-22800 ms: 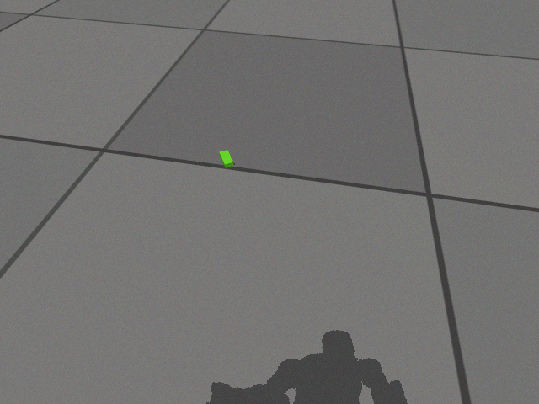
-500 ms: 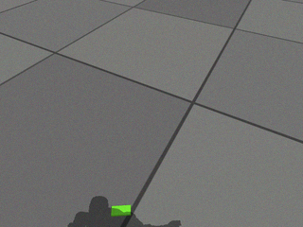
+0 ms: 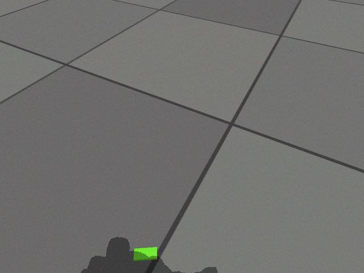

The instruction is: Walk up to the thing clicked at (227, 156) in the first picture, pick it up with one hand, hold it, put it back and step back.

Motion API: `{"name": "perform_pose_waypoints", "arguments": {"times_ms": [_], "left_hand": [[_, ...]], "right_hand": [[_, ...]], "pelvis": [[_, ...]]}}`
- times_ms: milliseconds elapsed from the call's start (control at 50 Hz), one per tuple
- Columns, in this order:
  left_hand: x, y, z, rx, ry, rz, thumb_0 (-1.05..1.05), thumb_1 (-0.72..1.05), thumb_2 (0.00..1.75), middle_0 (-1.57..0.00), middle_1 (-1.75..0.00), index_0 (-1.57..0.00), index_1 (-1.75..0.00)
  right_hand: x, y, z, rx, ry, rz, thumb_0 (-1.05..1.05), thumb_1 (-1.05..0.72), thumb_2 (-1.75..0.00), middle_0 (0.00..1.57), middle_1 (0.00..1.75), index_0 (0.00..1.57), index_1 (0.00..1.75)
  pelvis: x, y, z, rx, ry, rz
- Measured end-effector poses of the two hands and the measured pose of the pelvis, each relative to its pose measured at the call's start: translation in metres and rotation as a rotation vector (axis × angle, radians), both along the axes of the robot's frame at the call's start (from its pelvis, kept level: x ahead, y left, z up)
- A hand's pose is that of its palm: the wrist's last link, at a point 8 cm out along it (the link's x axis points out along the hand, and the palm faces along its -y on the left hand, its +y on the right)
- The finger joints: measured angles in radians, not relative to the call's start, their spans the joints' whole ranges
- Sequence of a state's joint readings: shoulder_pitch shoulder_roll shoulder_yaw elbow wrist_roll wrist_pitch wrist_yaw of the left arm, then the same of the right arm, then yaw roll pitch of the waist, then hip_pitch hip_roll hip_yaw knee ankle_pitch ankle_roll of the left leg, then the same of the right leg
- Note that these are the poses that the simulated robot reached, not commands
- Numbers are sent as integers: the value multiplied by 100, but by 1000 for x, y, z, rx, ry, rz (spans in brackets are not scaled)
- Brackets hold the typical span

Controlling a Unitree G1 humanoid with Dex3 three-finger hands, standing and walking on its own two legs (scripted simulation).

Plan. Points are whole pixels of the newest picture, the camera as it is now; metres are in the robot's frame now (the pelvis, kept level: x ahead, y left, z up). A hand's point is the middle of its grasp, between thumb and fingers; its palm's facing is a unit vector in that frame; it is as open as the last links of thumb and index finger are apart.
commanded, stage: stand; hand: left
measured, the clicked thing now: (145, 253) +0.37 +0.19 -0.77
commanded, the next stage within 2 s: walk up in 0.06 s
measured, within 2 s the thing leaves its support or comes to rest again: neither
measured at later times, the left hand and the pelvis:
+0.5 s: hand out of the picture +0.02 +0.21 -0.16, palm faces +0.00 -0.94 -0.35, open 7.4 cm; pelvis -0.05 -0.05 -0.01, yaw +3 degrees
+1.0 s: hand out of the picture -0.01 +0.20 -0.15, palm faces +0.08 -0.94 -0.34, open 7.4 cm; pelvis -0.06 -0.06 +0.00, yaw +3 degrees
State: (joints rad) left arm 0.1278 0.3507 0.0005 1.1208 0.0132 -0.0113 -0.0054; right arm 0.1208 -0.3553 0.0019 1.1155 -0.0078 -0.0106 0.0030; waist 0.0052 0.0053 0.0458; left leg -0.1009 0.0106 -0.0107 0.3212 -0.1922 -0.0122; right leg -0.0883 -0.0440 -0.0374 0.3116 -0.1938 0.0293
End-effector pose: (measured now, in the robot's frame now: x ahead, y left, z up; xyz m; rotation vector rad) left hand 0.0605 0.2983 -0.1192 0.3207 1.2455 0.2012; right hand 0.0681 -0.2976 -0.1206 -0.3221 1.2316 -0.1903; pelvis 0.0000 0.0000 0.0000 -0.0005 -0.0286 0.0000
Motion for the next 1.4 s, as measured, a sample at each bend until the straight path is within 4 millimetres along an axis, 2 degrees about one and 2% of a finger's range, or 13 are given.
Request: {"name": "perform_pose_waypoints", "arguments": {"times_ms": [120, 240, 340, 420, 520, 600, 660, 760, 860, 1040, 1400], "left_hand": [[-1, 3, -2, -2, 3, 17, 0, 90, 89, -20, -30, -21, -30], [-6, 5, -7, 24, 1, 31, 0, 90, 89, -20, -30, -21, -30], [-22, -13, -7, 37, 0, 37, 0, 90, 89, -20, -30, -21, -30], [-37, -30, -4, 26, -1, 33, 0, 90, 89, -20, -30, -21, -30], [-47, -45, -9, 1, -24, 24, 0, 90, 89, -20, -30, -21, -30], [-53, -48, -21, -31, -49, 44, 0, 90, 89, -20, -30, -21, -30], [-61, -55, -21, -55, -42, 65, 0, 90, 89, -20, -30, -21, -30], [-76, -60, -19, -47, -28, 77, 0, 90, 89, -20, -30, -21, -30], [-85, -63, -7, -28, -20, 84, 0, 90, 89, -20, -30, -21, -30], [-78, -58, 5, -5, -51, 96, 0, 90, 89, -20, -30, -21, -30], [-59, -57, -1, -31, -25, 55, 0, 90, 89, -20, -30, -21, -30]], "right_hand": [[-2, -3, 1, -10, -12, -9, 1, -91, -90, 21, 30, 20, 30], [-9, -29, 3, -64, -27, -12, 1, -91, -90, 21, 30, 21, 30], [-10, -60, -4, -94, -34, -5, 1, -91, -90, 21, 30, 21, 30], [-11, -70, -2, -101, -34, 13, 1, -91, -90, 21, 30, 20, 30], [-20, -66, -2, -86, -17, 60, 1, -91, -90, 21, 30, 20, 30], [-31, -56, -6, -81, -8, 87, 1, -91, -90, 21, 30, 20, 30], [-37, -48, -3, -52, -11, 100, 1, -91, -90, 21, 30, 20, 30], [-29, -46, -3, -15, -63, 93, 1, -91, -90, 21, 30, 21, 30], [-18, -46, -1, 16, -101, 97, 1, -91, -90, 21, 30, 20, 30], [-20, -52, 1, 16, -93, 94, 1, -91, -90, 21, 30, 20, 30], [-57, -53, 1, -7, 0, 27, 1, -91, -90, 21, 30, 20, 30]], "pelvis": [[-5, -2, -2, 4, 4, 6], [-19, -17, -10, 18, 8, 12], [-30, -37, -18, 0, -2, 27], [-39, -43, -15, 22, -3, 33], [-49, -47, -15, 20, 6, 50], [-56, -47, -21, 22, -5, 74], [-58, -50, -16, 21, -13, 71], [-62, -58, -14, 3, -31, 55], [-61, -61, -8, 3, -27, 59], [-61, -62, -2, 1, -21, 53], [-58, -54, 1, 0, -8, 33]]}}
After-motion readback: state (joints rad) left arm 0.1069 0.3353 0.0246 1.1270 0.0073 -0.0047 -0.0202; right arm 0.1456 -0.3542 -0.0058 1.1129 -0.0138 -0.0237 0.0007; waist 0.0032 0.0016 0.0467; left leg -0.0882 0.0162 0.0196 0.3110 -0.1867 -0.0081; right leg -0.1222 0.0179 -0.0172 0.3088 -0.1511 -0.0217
